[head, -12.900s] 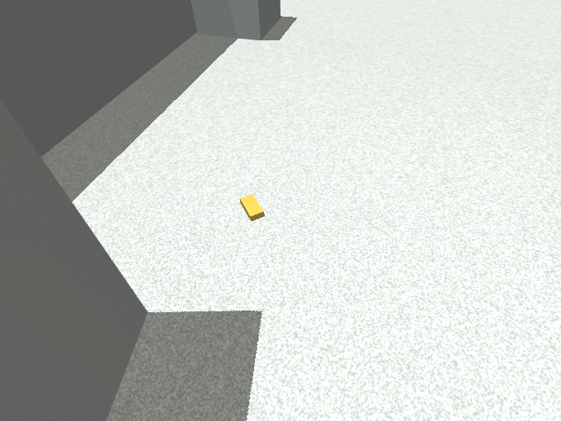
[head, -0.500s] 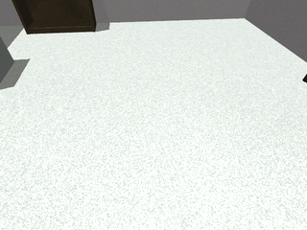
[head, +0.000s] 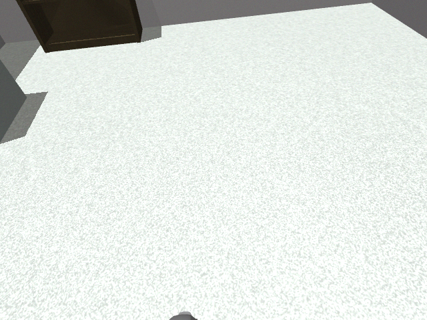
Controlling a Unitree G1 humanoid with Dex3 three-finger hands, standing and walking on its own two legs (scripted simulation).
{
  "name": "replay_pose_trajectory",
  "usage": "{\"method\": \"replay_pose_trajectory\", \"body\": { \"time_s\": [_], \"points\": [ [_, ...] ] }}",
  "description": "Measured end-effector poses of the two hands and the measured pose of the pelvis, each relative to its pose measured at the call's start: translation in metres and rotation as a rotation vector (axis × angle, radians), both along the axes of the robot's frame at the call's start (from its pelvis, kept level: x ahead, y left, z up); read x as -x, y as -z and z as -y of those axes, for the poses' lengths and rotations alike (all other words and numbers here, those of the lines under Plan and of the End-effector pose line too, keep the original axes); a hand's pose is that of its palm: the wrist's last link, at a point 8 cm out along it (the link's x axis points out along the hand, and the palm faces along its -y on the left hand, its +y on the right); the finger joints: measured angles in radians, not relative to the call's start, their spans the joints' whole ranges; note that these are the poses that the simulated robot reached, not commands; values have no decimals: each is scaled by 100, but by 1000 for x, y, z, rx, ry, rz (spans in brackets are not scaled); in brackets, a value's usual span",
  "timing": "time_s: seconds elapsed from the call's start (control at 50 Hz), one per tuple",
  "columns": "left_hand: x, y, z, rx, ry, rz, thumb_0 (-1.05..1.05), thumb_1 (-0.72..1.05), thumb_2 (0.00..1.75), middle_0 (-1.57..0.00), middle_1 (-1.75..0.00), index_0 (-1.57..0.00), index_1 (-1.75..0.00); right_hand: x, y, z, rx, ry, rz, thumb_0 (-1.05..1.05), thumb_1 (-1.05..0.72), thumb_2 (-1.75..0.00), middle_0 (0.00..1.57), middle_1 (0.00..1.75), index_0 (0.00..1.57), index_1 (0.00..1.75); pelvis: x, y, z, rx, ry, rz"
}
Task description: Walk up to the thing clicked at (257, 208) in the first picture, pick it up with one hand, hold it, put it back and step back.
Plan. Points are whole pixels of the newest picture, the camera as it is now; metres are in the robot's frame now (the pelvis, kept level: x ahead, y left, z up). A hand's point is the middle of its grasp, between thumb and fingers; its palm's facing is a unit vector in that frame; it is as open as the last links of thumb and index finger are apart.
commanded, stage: walk up
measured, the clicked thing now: out of the picture -0.50 +0.68 -0.76
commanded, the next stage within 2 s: none
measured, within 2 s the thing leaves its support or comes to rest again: neither
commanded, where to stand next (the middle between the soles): +0.78 +0.00 m, yaw +1 degrees
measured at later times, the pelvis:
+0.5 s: pelvis +0.24 +0.02 -0.01, yaw -1 degrees
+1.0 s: pelvis +0.45 +0.02 -0.02, yaw +5 degrees
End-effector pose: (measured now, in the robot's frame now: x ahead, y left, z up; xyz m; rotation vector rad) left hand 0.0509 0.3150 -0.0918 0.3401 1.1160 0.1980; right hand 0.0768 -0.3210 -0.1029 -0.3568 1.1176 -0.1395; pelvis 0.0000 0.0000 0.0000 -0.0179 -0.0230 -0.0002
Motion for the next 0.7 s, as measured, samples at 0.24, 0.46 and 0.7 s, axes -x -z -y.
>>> {"method": "replay_pose_trajectory", "body": {
  "time_s": [0.24, 0.46, 0.7],
  "points": [
    [-98, 42, -41, 28, -20, -128, 1, 90, 90, -21, -30, -21, -30, -144, -19, -35, 70, -3, 103, 0, -91, -89, 21, 30, 20, 30, -125, 14, -33, -15, -3, 8],
    [-244, 15, -25, 27, 68, -48, 1, 90, 90, -21, -30, -21, -30, -186, -13, -21, 41, 57, 10, 0, -90, -89, 21, 30, 20, 30, -222, 2, -23, -37, 13, 7],
    [-359, -6, 11, -29, 36, 89, 1, 90, 90, -21, -30, -21, -30, -297, 22, 6, -12, 41, -40, 1, -91, -89, 21, 30, 20, 30, -325, 10, 9, -26, -3, 21]
  ]
}}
